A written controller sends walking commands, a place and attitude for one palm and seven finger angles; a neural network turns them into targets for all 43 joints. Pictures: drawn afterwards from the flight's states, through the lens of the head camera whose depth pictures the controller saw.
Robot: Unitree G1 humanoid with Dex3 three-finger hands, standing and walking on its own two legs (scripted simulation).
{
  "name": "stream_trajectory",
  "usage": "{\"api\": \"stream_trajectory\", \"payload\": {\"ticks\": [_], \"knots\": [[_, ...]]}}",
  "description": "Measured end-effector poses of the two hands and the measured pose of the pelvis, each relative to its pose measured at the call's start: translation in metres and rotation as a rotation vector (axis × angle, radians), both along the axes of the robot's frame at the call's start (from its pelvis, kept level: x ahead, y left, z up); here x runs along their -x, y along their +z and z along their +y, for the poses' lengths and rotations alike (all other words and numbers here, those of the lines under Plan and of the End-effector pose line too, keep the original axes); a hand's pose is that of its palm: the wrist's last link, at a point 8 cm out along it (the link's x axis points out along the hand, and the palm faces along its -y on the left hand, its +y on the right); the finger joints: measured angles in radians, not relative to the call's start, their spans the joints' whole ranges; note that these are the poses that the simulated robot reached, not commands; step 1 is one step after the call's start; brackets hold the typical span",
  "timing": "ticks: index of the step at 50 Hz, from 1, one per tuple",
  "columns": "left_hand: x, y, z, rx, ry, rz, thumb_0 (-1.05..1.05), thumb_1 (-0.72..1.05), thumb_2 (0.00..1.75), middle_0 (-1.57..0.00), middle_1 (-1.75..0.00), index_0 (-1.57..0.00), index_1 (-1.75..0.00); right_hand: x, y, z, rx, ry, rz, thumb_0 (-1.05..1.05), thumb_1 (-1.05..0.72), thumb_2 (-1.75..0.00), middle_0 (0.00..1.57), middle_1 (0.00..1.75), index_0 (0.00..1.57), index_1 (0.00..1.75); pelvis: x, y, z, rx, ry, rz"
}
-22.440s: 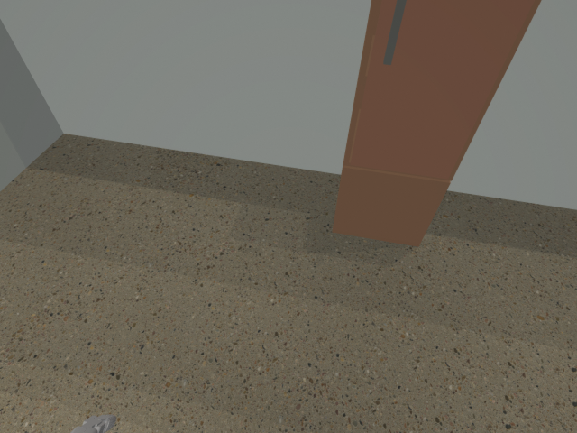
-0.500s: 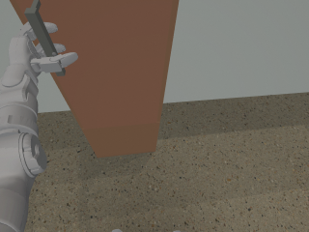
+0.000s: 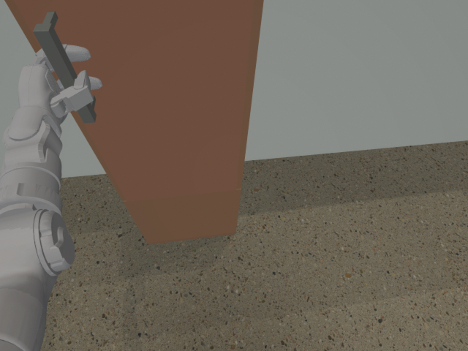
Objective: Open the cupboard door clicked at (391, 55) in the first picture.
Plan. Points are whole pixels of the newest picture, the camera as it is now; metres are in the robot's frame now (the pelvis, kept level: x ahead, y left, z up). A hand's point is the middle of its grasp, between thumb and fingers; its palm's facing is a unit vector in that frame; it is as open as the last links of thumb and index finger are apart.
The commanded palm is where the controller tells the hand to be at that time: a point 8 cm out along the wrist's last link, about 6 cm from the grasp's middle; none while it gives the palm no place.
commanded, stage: pull the door open along its arc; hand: left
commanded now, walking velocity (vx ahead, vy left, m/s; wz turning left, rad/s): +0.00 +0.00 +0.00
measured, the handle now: (72, 72) +0.55 +0.23 +0.16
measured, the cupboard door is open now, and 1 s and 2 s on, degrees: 0 11 21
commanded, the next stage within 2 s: none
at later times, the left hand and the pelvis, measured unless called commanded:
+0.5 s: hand (89, 122) +0.44 +0.18 +0.16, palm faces +0.06 -1.00 +0.03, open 5.7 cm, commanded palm +0.42 +0.23 +0.16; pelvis +0.01 +0.00 +0.01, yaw +1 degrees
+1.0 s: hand (99, 110) +0.46 +0.17 +0.16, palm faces +0.51 -0.86 -0.01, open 5.6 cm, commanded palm +0.41 +0.21 +0.16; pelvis -0.02 -0.02 +0.00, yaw +3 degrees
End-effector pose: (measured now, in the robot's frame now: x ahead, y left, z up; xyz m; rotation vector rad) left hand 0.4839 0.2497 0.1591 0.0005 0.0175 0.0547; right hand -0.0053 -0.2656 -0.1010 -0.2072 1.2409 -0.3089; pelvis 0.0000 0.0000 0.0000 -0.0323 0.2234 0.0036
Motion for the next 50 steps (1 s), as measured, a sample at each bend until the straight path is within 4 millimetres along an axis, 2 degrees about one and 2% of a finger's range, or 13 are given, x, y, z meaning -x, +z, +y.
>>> {"api": "stream_trajectory", "payload": {"ticks": [6, 12, 16, 21, 24, 28, 32, 35, 38, 45, 50], "knots": [[0.003, -0.001, -0.001, -0.002, 0.006, -0.012, 0.02, 0.79, 0.83, -0.36, -1.35, -0.36, -1.34, -0.005, 0.000, -0.002, -0.005, 0.001, -0.004, 0.01, -0.91, -0.90, 0.20, 0.30, 0.21, 0.30, -0.003, 0.001, -0.001, -0.003, -0.005, -0.003], [0.019, -0.002, -0.003, -0.002, -0.006, -0.035, 0.02, 0.79, 0.81, -0.36, -1.35, -0.35, -1.34, -0.019, 0.000, -0.001, -0.025, -0.009, -0.043, 0.01, -0.91, -0.90, 0.20, 0.30, 0.21, 0.30, -0.010, 0.004, -0.001, -0.008, -0.019, -0.026], [0.037, -0.002, -0.007, 0.001, -0.019, -0.044, 0.02, 0.77, 0.78, -0.36, -1.35, -0.34, -1.34, -0.039, 0.002, 0.001, -0.044, -0.005, -0.106, 0.01, -0.91, -0.90, 0.20, 0.30, 0.21, 0.30, -0.015, 0.007, -0.001, -0.013, -0.026, -0.052], [0.064, -0.002, -0.015, 0.005, -0.034, -0.048, 0.01, 0.75, 0.76, -0.36, -1.35, -0.35, -1.35, -0.078, 0.006, 0.004, -0.059, 0.039, -0.210, 0.01, -0.91, -0.90, 0.20, 0.30, 0.21, 0.30, -0.016, 0.010, -0.002, -0.017, -0.018, -0.090], [0.071, -0.001, -0.019, 0.007, -0.024, -0.032, 0.01, 0.75, 0.77, -0.36, -1.35, -0.36, -1.35, -0.100, 0.009, 0.006, -0.056, 0.086, -0.258, 0.01, -0.91, -0.90, 0.20, 0.30, 0.21, 0.30, -0.012, 0.009, -0.004, -0.018, 0.002, -0.108], [0.074, -0.003, -0.023, 0.105, 0.154, 0.000, 0.02, 0.70, 0.78, -0.36, -1.35, -0.38, -1.35, -0.123, 0.012, 0.010, -0.049, 0.159, -0.302, 0.01, -0.91, -0.90, 0.20, 0.30, 0.21, 0.30, -0.003, 0.008, -0.006, -0.017, 0.026, -0.112], [0.075, -0.001, -0.033, 0.090, 0.370, 0.019, 0.00, 0.68, 0.80, -0.38, -1.35, -0.39, -1.35, -0.131, 0.011, 0.016, -0.059, 0.219, -0.318, 0.01, -0.91, -0.90, 0.20, 0.30, 0.21, 0.30, 0.006, 0.007, -0.009, -0.018, 0.040, -0.100], [0.076, 0.003, -0.043, 0.012, 0.477, 0.015, 0.00, 0.71, 0.83, -0.38, -1.35, -0.39, -1.35, -0.126, 0.006, 0.019, -0.075, 0.232, -0.311, 0.01, -0.91, -0.90, 0.20, 0.30, 0.21, 0.30, 0.011, 0.005, -0.011, -0.020, 0.045, -0.089], [0.074, 0.005, -0.050, -0.005, 0.513, 0.007, 0.01, 0.76, 0.85, -0.38, -1.35, -0.39, -1.35, -0.110, -0.001, 0.019, -0.087, 0.211, -0.275, 0.01, -0.91, -0.90, 0.20, 0.30, 0.21, 0.30, 0.014, 0.004, -0.014, -0.021, 0.045, -0.088], [0.074, 0.004, -0.049, -0.016, 0.494, -0.005, 0.01, 0.76, 0.84, -0.37, -1.35, -0.36, -1.35, -0.045, -0.016, 0.008, -0.088, 0.144, -0.115, 0.01, -0.91, -0.90, 0.20, 0.30, 0.21, 0.30, 0.020, 0.004, -0.018, -0.021, 0.045, -0.094], [0.072, 0.003, -0.048, -0.016, 0.483, -0.017, 0.01, 0.76, 0.85, -0.37, -1.35, -0.35, -1.35, -0.004, -0.019, -0.003, -0.073, 0.098, -0.021, 0.01, -0.91, -0.90, 0.20, 0.30, 0.21, 0.30, 0.023, 0.005, -0.019, -0.020, 0.041, -0.093]]}}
